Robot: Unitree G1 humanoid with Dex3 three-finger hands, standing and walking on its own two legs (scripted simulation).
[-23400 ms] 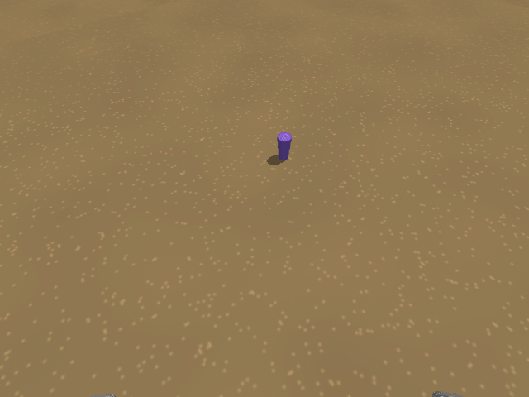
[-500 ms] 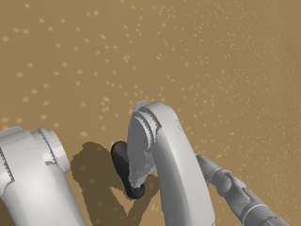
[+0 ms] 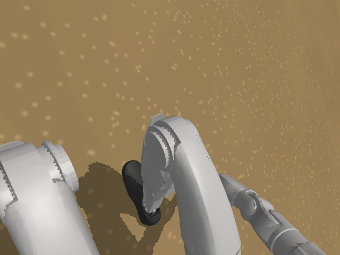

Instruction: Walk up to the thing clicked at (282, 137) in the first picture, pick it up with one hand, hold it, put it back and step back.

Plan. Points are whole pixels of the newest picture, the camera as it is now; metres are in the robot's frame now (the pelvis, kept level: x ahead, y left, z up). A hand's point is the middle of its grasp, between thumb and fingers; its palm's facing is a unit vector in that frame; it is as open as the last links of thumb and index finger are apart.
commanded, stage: open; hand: left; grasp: from the side
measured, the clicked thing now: out of the picture +0.44 +0.33 -0.21
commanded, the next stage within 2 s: withdraw in 0.14 s
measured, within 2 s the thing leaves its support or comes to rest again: rests again in 0.20 s
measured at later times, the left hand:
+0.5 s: hand out of the picture +0.44 +0.35 -0.14, palm faces +0.49 -0.87 +0.01, open 17.1 cm
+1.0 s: hand out of the picture +0.36 +0.43 -0.02, palm faces +0.42 -0.84 -0.33, open 17.4 cm
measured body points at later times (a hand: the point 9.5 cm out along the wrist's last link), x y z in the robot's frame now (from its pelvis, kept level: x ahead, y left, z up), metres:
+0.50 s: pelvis +0.00 +0.00 +0.00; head +0.23 +0.19 +0.33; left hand +0.41 +0.39 -0.14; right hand +0.17 -0.24 -0.04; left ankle +0.08 +0.13 -0.25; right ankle +0.13 -0.12 -0.25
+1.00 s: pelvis +0.01 -0.01 +0.06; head +0.19 +0.14 +0.45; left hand +0.33 +0.47 +0.00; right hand +0.21 -0.23 -0.02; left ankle +0.08 +0.13 -0.25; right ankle +0.13 -0.12 -0.25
